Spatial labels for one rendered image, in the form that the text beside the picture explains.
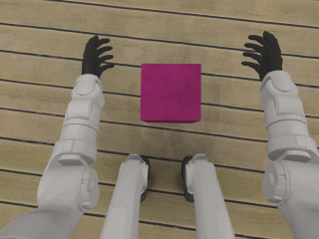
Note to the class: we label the right robot forearm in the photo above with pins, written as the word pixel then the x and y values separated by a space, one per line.
pixel 285 121

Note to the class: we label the carton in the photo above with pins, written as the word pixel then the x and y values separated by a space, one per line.
pixel 170 93

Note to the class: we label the robot left hand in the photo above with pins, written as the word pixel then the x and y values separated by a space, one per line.
pixel 91 64

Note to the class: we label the robot right upper arm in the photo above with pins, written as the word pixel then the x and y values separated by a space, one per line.
pixel 293 186

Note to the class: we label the right robot thigh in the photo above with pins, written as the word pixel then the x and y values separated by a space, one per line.
pixel 211 216

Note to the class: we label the robot left upper arm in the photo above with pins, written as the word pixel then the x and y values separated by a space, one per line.
pixel 65 193

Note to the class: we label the robot right hand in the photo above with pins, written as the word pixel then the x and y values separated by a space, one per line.
pixel 269 59

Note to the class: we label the left robot shin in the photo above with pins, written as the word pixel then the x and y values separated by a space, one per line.
pixel 133 157

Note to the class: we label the left robot forearm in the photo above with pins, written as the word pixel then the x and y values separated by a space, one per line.
pixel 77 143

